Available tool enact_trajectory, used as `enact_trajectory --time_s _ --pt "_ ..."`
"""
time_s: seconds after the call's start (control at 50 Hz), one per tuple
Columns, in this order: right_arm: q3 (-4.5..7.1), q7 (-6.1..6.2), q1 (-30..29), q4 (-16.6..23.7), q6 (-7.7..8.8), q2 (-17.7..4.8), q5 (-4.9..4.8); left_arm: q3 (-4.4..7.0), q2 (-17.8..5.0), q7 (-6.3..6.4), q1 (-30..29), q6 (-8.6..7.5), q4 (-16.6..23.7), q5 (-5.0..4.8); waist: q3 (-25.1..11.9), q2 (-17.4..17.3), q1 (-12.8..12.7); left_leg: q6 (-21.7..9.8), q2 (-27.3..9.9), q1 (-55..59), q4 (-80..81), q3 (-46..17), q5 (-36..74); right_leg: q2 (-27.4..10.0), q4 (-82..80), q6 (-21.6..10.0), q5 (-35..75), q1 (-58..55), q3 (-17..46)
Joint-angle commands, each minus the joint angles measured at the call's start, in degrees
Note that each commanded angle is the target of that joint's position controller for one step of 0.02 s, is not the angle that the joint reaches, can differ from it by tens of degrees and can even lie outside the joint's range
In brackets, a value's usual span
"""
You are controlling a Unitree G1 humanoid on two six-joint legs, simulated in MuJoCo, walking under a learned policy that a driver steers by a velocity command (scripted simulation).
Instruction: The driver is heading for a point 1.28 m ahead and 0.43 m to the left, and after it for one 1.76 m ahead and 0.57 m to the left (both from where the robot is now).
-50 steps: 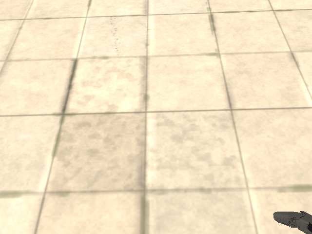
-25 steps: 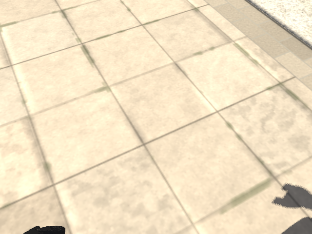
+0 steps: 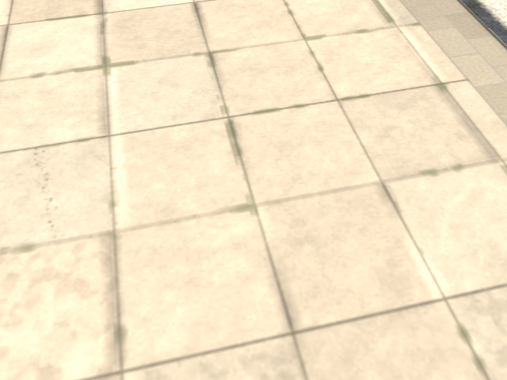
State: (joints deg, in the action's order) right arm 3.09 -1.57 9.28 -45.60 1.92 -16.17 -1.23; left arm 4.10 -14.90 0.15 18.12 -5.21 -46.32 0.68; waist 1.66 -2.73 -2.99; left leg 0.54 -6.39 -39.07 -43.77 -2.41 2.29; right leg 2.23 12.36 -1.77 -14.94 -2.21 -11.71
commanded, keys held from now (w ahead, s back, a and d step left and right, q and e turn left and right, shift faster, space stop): w+q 0.94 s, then w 0.06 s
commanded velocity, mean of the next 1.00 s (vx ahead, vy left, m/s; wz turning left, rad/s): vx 0.50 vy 0.00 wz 0.56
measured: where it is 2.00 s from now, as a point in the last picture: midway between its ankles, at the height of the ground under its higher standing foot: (134, 197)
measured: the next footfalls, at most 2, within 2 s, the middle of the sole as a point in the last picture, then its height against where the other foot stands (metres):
left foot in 0.16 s outside the picture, level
right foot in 0.64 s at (278, 346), level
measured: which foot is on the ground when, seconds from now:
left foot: up 0.00-0.14, down 0.16-0.64, up 0.66-1.00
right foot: down 0.00-0.16, up 0.18-0.62, down 0.64-1.00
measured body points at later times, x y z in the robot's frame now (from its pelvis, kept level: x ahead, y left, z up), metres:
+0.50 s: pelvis +0.29 +0.06 +0.00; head +0.32 +0.09 +0.45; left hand +0.43 +0.36 -0.08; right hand +0.43 -0.20 -0.10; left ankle +0.22 +0.13 -0.74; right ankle +0.51 -0.07 -0.69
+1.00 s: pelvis +0.55 +0.12 +0.00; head +0.58 +0.14 +0.45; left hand +0.41 +0.37 -0.12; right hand +0.86 +0.03 -0.08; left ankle +0.59 +0.34 -0.68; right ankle +0.55 -0.01 -0.74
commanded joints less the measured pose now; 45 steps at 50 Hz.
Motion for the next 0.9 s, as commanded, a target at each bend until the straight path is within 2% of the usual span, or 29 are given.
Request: enact_trajectory --time_s 0.02,0.06,0.1,0.12,0.14,0.16,0.18,0.2,0.22,0.24,0.26,0.28,0.3,0.36,0.42,0.46,0.5,0.56,0.6,0.62,0.64,0.66,0.68,0.7,0.72,0.74,0.76,0.8,0.9 --pt "-0.09 -1.21 -6.87 6.07 0.73 -2.13 0.12 2.54 -9.67 0.59 -0.77 0.03 2.24 -0.92 4.76 4.29 -0.94 -1.72 -0.16 -1.47 5.23 1.87 0.04 -18.11 -4.27 -7.62 20.73 0.83 2.79" --pt "0.10 -1.91 -8.05 7.64 0.66 -2.73 0.14 2.90 -10.56 0.75 -0.43 1.01 1.49 -1.52 4.59 4.86 -0.54 -3.40 0.87 -1.66 6.96 3.67 -4.66 -19.25 -1.02 -6.74 27.19 -3.18 1.79" --pt "0.99 -2.21 -5.59 8.26 0.34 -4.40 0.10 3.34 -12.31 1.16 -1.59 1.92 1.63 -1.82 1.23 6.73 1.83 -5.65 4.48 4.48 6.98 7.29 -10.48 -19.09 6.32 -5.33 46.19 -5.08 0.20" --pt "1.93 -2.13 -1.09 7.64 0.11 -6.00 -0.04 3.47 -13.02 1.35 -2.27 2.45 1.81 -1.99 -1.87 7.47 4.61 -7.07 6.94 10.74 6.75 8.93 -13.07 -18.45 13.57 -4.48 54.45 -4.76 -0.52" --pt "3.52 -1.65 7.06 5.84 -0.02 -8.60 -0.23 3.28 -12.99 1.48 -3.37 2.82 2.06 -2.32 -6.22 6.62 9.43 -9.07 9.65 22.51 9.86 9.53 -11.09 -16.46 24.95 -2.76 55.44 -0.88 -1.94" --pt "5.56 -0.51 16.01 3.80 -0.57 -13.10 -0.35 2.50 -11.41 1.68 -2.59 2.42 2.70 -1.60 -11.35 2.04 13.28 -11.86 6.80 39.53 11.91 1.52 -9.41 -13.84 41.42 0.01 41.01 11.42 -1.96" --pt "6.48 0.06 14.69 4.10 -0.31 -19.23 -0.74 -0.15 -2.42 0.90 2.94 1.02 5.64 0.61 -14.75 -13.67 5.96 -22.63 -8.01 57.16 17.26 -31.24 -17.99 -1.30 62.34 4.23 -14.33 37.66 2.39" --pt "5.13 -0.38 15.91 6.17 0.75 -15.45 -0.09 -0.12 -6.03 0.06 -1.48 -1.35 6.14 -1.24 -23.23 -6.95 9.49 -25.76 -12.54 62.19 26.02 -47.01 -24.89 0.68 69.17 3.29 -20.09 44.40 16.84" --pt "4.26 -0.50 14.13 5.83 1.52 -11.99 0.35 0.64 -9.01 -0.50 -7.19 -2.59 7.87 -3.40 -15.63 -3.80 10.51 -22.44 -11.36 58.05 27.61 -39.13 -22.05 -2.43 68.25 1.76 -14.86 49.27 18.02" --pt "3.80 -0.43 10.87 6.15 1.94 -10.37 -0.02 0.33 -8.55 -0.29 -8.53 -3.32 8.20 -2.92 -10.07 0.36 8.24 -20.20 -8.75 49.92 27.23 -31.64 -16.81 -5.09 63.20 0.79 -9.69 48.22 17.56" --pt "3.27 -0.28 6.91 6.85 2.01 -8.51 0.03 0.60 -8.67 0.18 -8.76 -3.48 7.64 -1.28 -6.64 2.43 5.75 -18.60 -6.56 42.03 27.31 -26.06 -10.00 -6.96 57.91 0.99 -6.65 44.81 17.27" --pt "2.62 0.02 4.67 7.99 2.07 -6.88 0.73 1.06 -9.27 0.26 -7.79 -2.95 7.31 -0.52 -5.72 1.65 3.79 -18.05 -4.89 36.82 28.38 -22.45 -4.20 -8.15 55.13 1.29 -4.51 40.49 17.66" --pt "2.54 0.22 3.88 8.61 2.06 -6.80 1.02 1.20 -9.15 0.17 -7.04 -2.23 7.31 -0.25 -5.32 0.90 2.75 -18.13 -4.11 33.83 29.47 -21.06 -1.05 -8.32 53.12 1.94 -3.46 38.16 17.50" --pt "3.04 1.27 5.04 8.37 2.19 -8.72 0.52 0.53 -6.65 0.27 -8.26 -0.64 7.98 0.32 -3.45 1.32 2.32 -17.95 -2.06 27.62 30.82 -15.47 5.63 -7.63 44.53 4.74 0.58 36.86 15.31" --pt "3.38 2.25 7.03 7.71 1.65 -9.80 0.08 -0.43 -4.68 0.07 -15.05 -0.52 9.72 0.21 -1.79 -0.60 4.73 -14.89 1.55 24.39 30.43 -11.61 1.50 -5.25 30.25 6.12 12.70 34.56 14.47" --pt "3.44 2.52 8.70 7.25 1.20 -9.94 0.00 -0.73 -4.37 -0.43 -18.85 -0.84 10.54 -0.33 -1.63 -1.79 6.53 -13.34 2.30 23.54 29.77 -11.84 -3.00 -3.22 22.88 6.28 18.77 31.40 14.05" --pt "3.54 2.59 10.64 6.49 0.86 -10.09 -0.25 -0.52 -5.29 -0.88 -21.30 -1.24 11.39 -0.95 -1.48 -2.33 7.50 -12.81 1.13 25.01 28.41 -14.59 -6.09 -2.29 19.40 5.97 20.10 30.00 14.88" --pt "3.49 2.87 11.37 6.18 0.38 -9.36 -0.33 0.35 -7.57 -1.50 -21.06 -2.04 11.60 -1.18 -1.69 -3.44 6.57 -11.80 -1.01 30.40 23.51 -20.04 -8.18 -2.12 15.64 4.15 15.59 29.00 16.86" --pt "3.50 2.93 9.87 6.67 0.06 -8.95 -0.14 1.18 -8.80 -1.43 -16.23 -2.65 10.41 -1.26 -2.63 -5.04 3.56 -10.50 -0.90 31.15 19.19 -21.88 -5.66 -2.00 13.53 1.97 12.12 23.11 15.98" --pt "2.88 2.78 9.37 7.19 0.11 -7.17 0.08 2.03 -10.25 -1.08 -10.73 -2.94 9.11 -0.77 -6.05 -4.44 0.76 -8.81 1.82 29.58 12.98 -20.19 -2.97 -3.17 12.23 0.11 12.15 14.28 16.07" --pt "1.58 2.52 9.68 8.25 0.27 -3.82 0.88 2.84 -13.14 -0.60 -2.57 -3.06 8.38 0.19 -13.89 1.16 -2.57 -6.71 5.35 23.34 -2.23 -15.68 -9.52 -12.24 13.15 -3.43 7.96 -0.03 24.69" --pt "0.51 2.49 17.80 9.94 0.73 -0.55 -0.71 3.90 -17.53 -0.79 2.39 -2.25 6.39 0.75 -20.43 20.58 1.01 -2.78 13.29 2.96 -20.52 -8.19 -35.17 -24.83 7.90 -12.94 -5.13 -17.73 51.38" --pt "1.35 2.69 17.77 8.46 0.75 -6.50 -1.29 2.88 -12.44 -1.15 1.45 -1.99 6.85 -0.74 -17.08 16.65 -0.08 -2.00 8.50 -4.80 -28.68 -9.05 -35.23 -26.17 4.86 -12.74 -18.34 -16.26 57.64" --pt "2.31 2.67 11.69 8.92 0.47 -9.81 -0.90 1.90 -8.92 -0.88 -0.93 -1.62 7.51 -0.90 -9.85 11.12 -1.67 -1.60 6.55 -6.63 -30.88 -8.07 -29.74 -23.64 4.09 -10.19 -16.88 -9.69 48.58" --pt "2.42 2.75 8.49 9.56 0.21 -9.61 -0.22 1.38 -7.91 -0.75 -3.61 -1.20 7.70 -0.40 -5.95 7.31 -0.95 -1.22 4.63 -5.03 -30.20 -6.18 -25.55 -21.23 3.56 -8.63 -9.05 -3.10 40.77" --pt "2.55 2.55 6.34 10.32 0.24 -8.90 0.36 0.96 -6.69 -0.66 -5.13 -0.95 7.20 -0.21 -2.79 6.73 -0.21 -1.03 3.11 -4.10 -27.77 -6.02 -22.80 -19.02 2.42 -8.25 -2.28 1.97 35.18" --pt "2.59 2.12 6.48 10.67 0.09 -7.86 0.05 0.62 -6.08 -0.47 -5.72 -1.02 6.79 0.15 -2.03 8.28 1.04 -1.08 1.60 -1.64 -26.11 -5.80 -21.03 -17.48 1.21 -7.62 1.86 5.21 30.81" --pt "2.23 1.69 6.88 11.01 -0.48 -5.56 -0.57 0.68 -5.88 -0.42 -5.69 -1.38 5.82 -0.25 -1.54 9.37 1.70 -0.84 0.59 -0.24 -23.57 -4.22 -19.99 -16.25 -1.16 -8.03 5.96 7.58 25.13" --pt "1.43 1.11 2.29 13.12 -0.79 -3.72 -0.11 1.72 -9.27 -0.25 -4.99 -1.42 3.52 -0.40 -0.38 6.69 1.30 0.42 -0.57 -3.44 -12.63 -3.01 -10.96 -17.11 -3.67 -9.33 16.18 6.19 15.72"
Keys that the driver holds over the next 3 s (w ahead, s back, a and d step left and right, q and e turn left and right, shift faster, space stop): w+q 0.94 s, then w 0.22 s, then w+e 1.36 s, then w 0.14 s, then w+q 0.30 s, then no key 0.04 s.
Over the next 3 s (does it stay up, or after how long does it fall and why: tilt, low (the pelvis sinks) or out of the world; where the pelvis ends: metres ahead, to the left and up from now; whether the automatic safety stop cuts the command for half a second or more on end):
stays up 1.56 0.44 0.00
